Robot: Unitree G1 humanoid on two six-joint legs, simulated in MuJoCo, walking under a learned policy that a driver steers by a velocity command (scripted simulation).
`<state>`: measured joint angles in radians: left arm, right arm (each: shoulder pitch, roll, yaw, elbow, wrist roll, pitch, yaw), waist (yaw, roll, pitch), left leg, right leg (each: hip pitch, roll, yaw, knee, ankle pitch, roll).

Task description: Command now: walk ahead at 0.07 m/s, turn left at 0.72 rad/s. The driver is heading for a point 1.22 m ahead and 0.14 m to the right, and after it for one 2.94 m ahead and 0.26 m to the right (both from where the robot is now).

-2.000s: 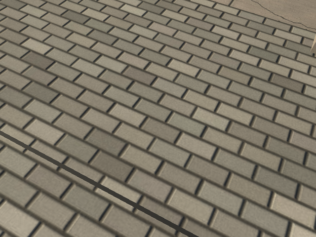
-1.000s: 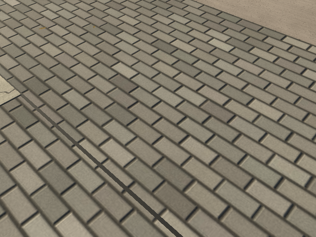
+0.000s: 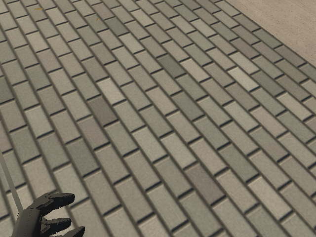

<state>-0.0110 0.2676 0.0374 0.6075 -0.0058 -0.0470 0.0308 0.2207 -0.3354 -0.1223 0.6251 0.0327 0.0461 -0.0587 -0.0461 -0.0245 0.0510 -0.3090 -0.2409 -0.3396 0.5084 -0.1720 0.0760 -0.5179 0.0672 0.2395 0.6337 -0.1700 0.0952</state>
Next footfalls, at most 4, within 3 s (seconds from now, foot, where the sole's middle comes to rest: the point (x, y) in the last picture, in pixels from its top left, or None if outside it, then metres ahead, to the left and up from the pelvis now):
0.06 right None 0.17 -0.14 -0.77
0.42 left None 0.05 0.08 -0.77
0.78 right None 0.08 -0.21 -0.77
1.42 left None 0.38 0.04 -0.77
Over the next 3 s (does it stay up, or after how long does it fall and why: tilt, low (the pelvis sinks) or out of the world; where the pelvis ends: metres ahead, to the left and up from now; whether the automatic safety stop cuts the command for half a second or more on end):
stays up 1.62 -0.15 -0.01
